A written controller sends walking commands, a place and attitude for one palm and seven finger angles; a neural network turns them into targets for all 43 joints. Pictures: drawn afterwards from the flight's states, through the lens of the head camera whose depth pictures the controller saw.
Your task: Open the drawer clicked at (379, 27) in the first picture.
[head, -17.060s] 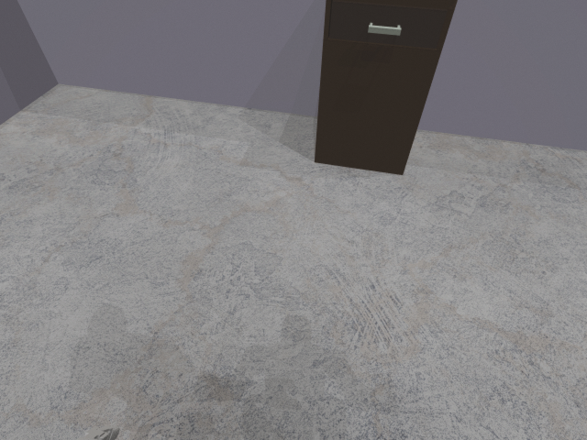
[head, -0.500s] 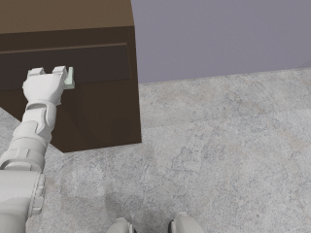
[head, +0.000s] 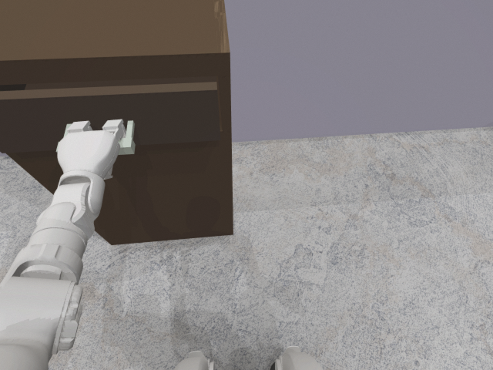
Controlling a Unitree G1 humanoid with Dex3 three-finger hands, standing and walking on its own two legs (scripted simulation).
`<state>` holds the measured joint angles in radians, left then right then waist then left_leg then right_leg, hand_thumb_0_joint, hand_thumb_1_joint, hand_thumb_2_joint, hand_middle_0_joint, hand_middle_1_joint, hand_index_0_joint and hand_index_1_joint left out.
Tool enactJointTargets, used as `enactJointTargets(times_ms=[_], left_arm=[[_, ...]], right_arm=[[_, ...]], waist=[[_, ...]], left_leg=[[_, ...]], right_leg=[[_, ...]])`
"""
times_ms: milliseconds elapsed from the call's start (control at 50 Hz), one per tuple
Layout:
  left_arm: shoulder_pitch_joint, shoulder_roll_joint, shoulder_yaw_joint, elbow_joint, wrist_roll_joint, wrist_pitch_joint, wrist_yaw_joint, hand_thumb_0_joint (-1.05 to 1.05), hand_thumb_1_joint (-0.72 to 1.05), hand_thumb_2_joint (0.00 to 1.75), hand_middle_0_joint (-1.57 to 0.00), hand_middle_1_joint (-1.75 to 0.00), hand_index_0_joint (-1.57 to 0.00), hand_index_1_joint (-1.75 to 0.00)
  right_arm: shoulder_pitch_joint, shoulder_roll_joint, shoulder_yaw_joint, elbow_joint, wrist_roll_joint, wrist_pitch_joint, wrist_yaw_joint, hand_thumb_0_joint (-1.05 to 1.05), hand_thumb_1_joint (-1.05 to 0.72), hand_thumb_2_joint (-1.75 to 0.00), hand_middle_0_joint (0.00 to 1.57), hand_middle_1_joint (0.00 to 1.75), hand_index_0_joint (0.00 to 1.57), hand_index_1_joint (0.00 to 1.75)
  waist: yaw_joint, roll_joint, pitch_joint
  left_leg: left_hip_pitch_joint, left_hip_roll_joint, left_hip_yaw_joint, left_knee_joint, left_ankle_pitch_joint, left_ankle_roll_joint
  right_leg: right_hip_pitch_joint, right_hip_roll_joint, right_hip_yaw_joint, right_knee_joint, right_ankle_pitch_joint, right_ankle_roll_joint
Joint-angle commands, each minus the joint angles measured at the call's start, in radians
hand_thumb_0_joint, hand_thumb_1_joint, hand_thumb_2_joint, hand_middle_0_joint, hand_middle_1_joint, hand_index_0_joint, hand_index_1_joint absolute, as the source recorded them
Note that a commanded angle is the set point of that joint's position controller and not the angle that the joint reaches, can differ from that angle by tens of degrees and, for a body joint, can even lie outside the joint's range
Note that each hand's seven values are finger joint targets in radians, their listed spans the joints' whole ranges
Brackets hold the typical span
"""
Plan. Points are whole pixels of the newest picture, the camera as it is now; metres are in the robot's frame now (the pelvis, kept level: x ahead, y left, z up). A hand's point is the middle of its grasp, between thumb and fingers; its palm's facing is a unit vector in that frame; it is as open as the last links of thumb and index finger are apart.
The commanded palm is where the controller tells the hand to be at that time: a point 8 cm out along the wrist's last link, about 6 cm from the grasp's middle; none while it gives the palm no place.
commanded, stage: pull the drawer open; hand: left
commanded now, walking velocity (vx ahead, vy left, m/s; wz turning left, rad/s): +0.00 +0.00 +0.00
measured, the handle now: (98, 138) +0.51 +0.26 +0.01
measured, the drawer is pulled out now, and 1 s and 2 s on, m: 0.03 0.13 0.30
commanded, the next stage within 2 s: none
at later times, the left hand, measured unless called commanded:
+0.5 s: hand (98, 218) +0.36 +0.24 -0.01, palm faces -0.01 -0.06 -1.00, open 5.6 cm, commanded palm +0.35 +0.24 +0.05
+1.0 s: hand (95, 223) +0.35 +0.24 -0.01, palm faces -0.04 -0.02 -1.00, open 5.6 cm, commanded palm +0.33 +0.24 +0.05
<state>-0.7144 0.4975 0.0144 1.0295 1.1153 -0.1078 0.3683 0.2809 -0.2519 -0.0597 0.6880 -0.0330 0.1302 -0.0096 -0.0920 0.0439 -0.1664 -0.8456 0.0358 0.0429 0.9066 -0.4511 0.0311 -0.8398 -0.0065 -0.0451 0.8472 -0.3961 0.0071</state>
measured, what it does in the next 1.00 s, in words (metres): stands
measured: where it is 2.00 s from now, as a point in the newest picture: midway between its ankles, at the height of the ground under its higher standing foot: outside the picture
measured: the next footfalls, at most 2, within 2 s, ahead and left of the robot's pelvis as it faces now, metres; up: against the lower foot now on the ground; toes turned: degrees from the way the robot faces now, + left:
none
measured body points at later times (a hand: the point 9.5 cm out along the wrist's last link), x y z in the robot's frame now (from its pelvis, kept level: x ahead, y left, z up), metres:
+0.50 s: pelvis +0.01 +0.00 +0.02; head +0.09 +0.00 +0.46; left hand +0.36 +0.24 +0.05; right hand +0.09 -0.26 -0.11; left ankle -0.02 +0.10 -0.69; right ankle -0.01 -0.13 -0.69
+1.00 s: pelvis -0.02 -0.02 +0.01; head +0.06 -0.03 +0.45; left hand +0.35 +0.24 +0.05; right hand +0.08 -0.28 -0.13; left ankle -0.02 +0.10 -0.69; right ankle -0.01 -0.13 -0.69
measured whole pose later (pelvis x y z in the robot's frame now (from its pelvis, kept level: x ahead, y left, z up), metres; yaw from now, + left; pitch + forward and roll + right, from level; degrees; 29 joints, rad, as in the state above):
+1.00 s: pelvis -0.02 -0.02 +0.01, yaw +1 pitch +16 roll +0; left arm -0.39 0.42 0.00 0.77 1.11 -0.12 0.42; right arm 0.25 -0.24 -0.06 0.70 -0.02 0.11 -0.04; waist -0.02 0.04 -0.15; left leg -0.73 0.03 0.03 0.87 -0.42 0.01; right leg -0.74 -0.01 -0.05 0.85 -0.39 -0.02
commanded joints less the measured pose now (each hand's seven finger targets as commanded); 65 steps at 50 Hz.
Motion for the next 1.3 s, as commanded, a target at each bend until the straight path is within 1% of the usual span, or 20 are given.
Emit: enactJointTargets(times_ms=[0,60,80,120,200,260,320,360,420,460,480,540,580,700,760,920,960,1040,1160,1280], left_arm=[[-0.253,0.248,0.079,-0.164,-0.026,-0.003,0.03,0.0,0.9,0.9,-0.4,-1.35,-0.4,-1.35],[-0.117,0.261,0.114,-0.214,-0.037,-0.015,0.028,0.0,0.9,0.9,-0.4,-1.35,-0.4,-1.35],[-0.093,0.234,0.096,-0.261,-0.042,-0.02,0.029,0.0,0.9,0.9,-0.4,-1.35,-0.4,-1.35],[0.012,0.237,0.123,-0.286,-0.052,-0.013,0.035,0.0,0.9,0.9,-0.4,-1.35,-0.4,-1.35],[0.165,0.195,0.116,-0.437,-0.062,0.011,0.058,0.0,0.9,0.9,-0.4,-1.35,-0.4,-1.35],[0.25,0.135,0.084,-0.52,-0.071,0.045,0.075,0.0,0.9,0.9,-0.4,-1.35,-0.4,-1.35],[0.34,0.126,0.093,-0.624,-0.08,0.084,0.091,0.0,0.9,0.9,-0.4,-1.35,-0.4,-1.35],[0.363,0.075,0.05,-0.668,-0.081,0.107,0.096,0.0,0.9,0.9,-0.4,-1.35,-0.4,-1.35],[0.446,0.111,0.092,-0.728,-0.081,0.133,0.102,0.0,0.9,0.9,-0.4,-1.35,-0.4,-1.35],[0.103,0.118,0.044,-0.674,-0.044,0.13,0.114,0.0,0.9,0.9,-0.4,-1.35,-0.4,-1.35],[0.134,0.14,0.074,-0.63,-0.031,0.128,0.118,0.0,0.9,0.9,-0.4,-1.35,-0.4,-1.35],[0.128,0.116,0.049,-0.598,-0.024,0.127,0.113,0.0,0.9,0.9,-0.4,-1.35,-0.4,-1.35],[0.114,0.084,0.017,-0.56,-0.024,0.123,0.1,0.0,0.9,0.9,-0.4,-1.35,-0.4,-1.35],[0.046,0.098,0.022,-0.508,-0.023,0.065,0.072,0.0,0.9,0.9,-0.4,-1.35,-0.4,-1.35],[0.032,0.117,0.039,-0.47,-0.019,0.034,0.07,0.0,0.9,0.9,-0.4,-1.35,-0.4,-1.35],[-0.002,0.202,0.107,-0.439,-0.016,-0.012,0.092,0.0,0.9,0.9,-0.4,-1.35,-0.4,-1.35],[-0.006,0.184,0.09,-0.425,-0.015,-0.014,0.102,0.0,0.9,0.9,-0.4,-1.35,-0.4,-1.35],[0.22,0.161,0.111,-0.482,-0.05,-0.007,0.104,0.0,0.9,0.9,-0.4,-1.35,-0.4,-1.35],[0.433,0.115,0.098,-0.606,-0.081,0.033,0.103,0.0,0.9,0.9,-0.4,-1.35,-0.4,-1.35],[0.669,0.08,0.1,-0.769,-0.089,0.085,0.118,0.0,0.9,0.9,-0.4,-1.35,-0.4,-1.35]], right_arm=[[0.171,-0.164,-0.055,-0.049,0.005,-0.01,-0.013,0.0,-0.9,-0.9,0.2,0.3,0.2,0.3],[0.156,-0.162,-0.058,-0.068,0.008,-0.009,-0.008,0.0,-0.9,-0.9,0.2,0.3,0.2,0.3],[0.148,-0.157,-0.059,-0.077,0.01,-0.01,-0.005,0.0,-0.9,-0.9,0.2,0.3,0.2,0.3],[0.134,-0.16,-0.061,-0.082,0.012,-0.008,-0.001,0.0,-0.9,-0.9,0.2,0.3,0.2,0.3],[0.105,-0.157,-0.069,-0.101,0.019,-0.011,0.008,0.0,-0.9,-0.9,0.2,0.3,0.2,0.3],[0.075,-0.156,-0.07,-0.108,0.023,-0.015,0.011,0.0,-0.9,-0.9,0.2,0.3,0.2,0.3],[0.046,-0.155,-0.069,-0.119,0.021,-0.023,0.014,0.0,-0.9,-0.9,0.2,0.3,0.2,0.3],[0.024,-0.15,-0.068,-0.125,0.023,-0.029,0.012,0.0,-0.9,-0.9,0.2,0.3,0.2,0.3],[-0.01,-0.148,-0.06,-0.135,0.019,-0.036,0.004,0.0,-0.9,-0.9,0.2,0.3,0.2,0.3],[0.006,-0.156,-0.051,-0.091,0.016,-0.037,-0.016,0.0,-0.9,-0.9,0.2,0.3,0.2,0.3],[0.007,-0.15,-0.053,-0.086,0.012,-0.041,-0.021,0.0,-0.9,-0.9,0.2,0.3,0.2,0.3],[-0.009,-0.138,-0.049,-0.092,0.012,-0.041,-0.028,0.0,-0.9,-0.9,0.2,0.3,0.2,0.3],[-0.024,-0.132,-0.045,-0.098,0.017,-0.041,-0.033,0.0,-0.9,-0.9,0.2,0.3,0.2,0.3],[-0.037,-0.122,-0.041,-0.112,0.017,-0.05,-0.046,0.0,-0.9,-0.9,0.2,0.3,0.2,0.3],[-0.032,-0.12,-0.04,-0.112,0.017,-0.055,-0.046,0.0,-0.9,-0.9,0.2,0.3,0.2,0.3],[-0.009,-0.127,-0.047,-0.085,0.015,-0.057,-0.046,0.0,-0.9,-0.9,0.2,0.3,0.2,0.3],[0.002,-0.125,-0.051,-0.076,0.017,-0.057,-0.044,0.0,-0.9,-0.9,0.2,0.3,0.2,0.3],[-0.012,-0.125,-0.057,-0.101,0.021,-0.058,-0.033,0.0,-0.9,-0.9,0.2,0.3,0.2,0.3],[-0.058,-0.13,-0.054,-0.14,0.034,-0.071,-0.027,0.0,-0.9,-0.9,0.2,0.3,0.2,0.3],[-0.093,-0.13,-0.053,-0.167,0.029,-0.088,-0.018,0.0,-0.9,-0.9,0.2,0.3,0.2,0.3]], waist=[[0.02,0.03,-0.424],[0.06,0.023,-0.462],[0.065,0.051,-0.47],[0.08,0.017,-0.448],[0.095,0.023,-0.429],[0.082,0.015,-0.368],[0.092,0.026,-0.376],[0.078,0.028,-0.342],[0.098,0.016,-0.344],[0.018,0.03,-0.243],[0.047,0.026,-0.256],[0.061,0.046,-0.293],[0.057,0.029,-0.265],[0.063,-0.003,-0.284],[0.066,-0.013,-0.265],[0.073,-0.011,-0.323],[0.064,-0.012,-0.315],[0.111,-0.029,-0.354],[0.121,-0.046,-0.267],[0.135,-0.029,-0.258]], left_leg=[[0.284,-0.044,-0.023,-0.064,0.518,0.009],[0.293,-0.041,-0.014,-0.073,0.553,0.011],[0.303,-0.04,-0.01,-0.081,0.563,0.01],[0.298,-0.034,-0.011,-0.092,0.583,0.011],[0.341,-0.022,-0.011,-0.119,0.638,0.008],[0.374,-0.012,-0.019,-0.135,0.659,0.004],[0.425,-0.004,-0.028,-0.144,0.712,-0.001],[0.44,-0.004,-0.028,-0.154,0.686,-0.004],[0.45,-0.005,-0.027,-0.162,0.7,-0.005],[0.429,-0.01,-0.039,-0.157,0.575,-0.007],[0.424,-0.016,-0.036,-0.158,0.558,-0.007],[0.446,-0.029,-0.03,-0.156,0.546,-0.008],[0.425,-0.039,-0.028,-0.157,0.494,-0.008],[0.384,-0.054,-0.019,-0.147,0.428,0.001],[0.342,-0.06,-0.013,-0.14,0.378,0.005],[0.272,-0.068,-0.01,-0.115,0.341,0.01],[0.272,-0.066,-0.008,-0.113,0.327,0.011],[0.279,-0.066,0.002,-0.136,0.356,0.01],[0.272,-0.057,0.01,-0.182,0.313,0.009],[0.34,-0.047,0.012,-0.192,0.393,0.002]], right_leg=[[0.25,0.058,0.01,-0.052,0.43,-0.04],[0.305,0.058,0.014,-0.051,0.469,-0.04],[0.318,0.057,0.016,-0.056,0.479,-0.041],[0.34,0.058,0.014,-0.063,0.488,-0.044],[0.358,0.058,0.009,-0.078,0.498,-0.044],[0.337,0.06,-0.001,-0.094,0.484,-0.042],[0.351,0.057,-0.006,-0.1,0.486,-0.043],[0.339,0.056,-0.01,-0.11,0.468,-0.039],[0.381,0.053,-0.006,-0.113,0.491,-0.042],[0.267,0.05,-0.017,-0.113,0.401,-0.039],[0.273,0.051,-0.017,-0.107,0.376,-0.043],[0.289,0.049,-0.012,-0.109,0.379,-0.049],[0.282,0.049,-0.012,-0.116,0.357,-0.05],[0.303,0.045,0.002,-0.114,0.358,-0.048],[0.298,0.043,0.009,-0.113,0.339,-0.046],[0.322,0.04,0.031,-0.092,0.342,-0.044],[0.303,0.041,0.03,-0.095,0.329,-0.042],[0.388,0.045,0.035,-0.102,0.38,-0.045],[0.4,0.045,0.031,-0.135,0.33,-0.046],[0.413,0.048,0.019,-0.134,0.388,-0.049]])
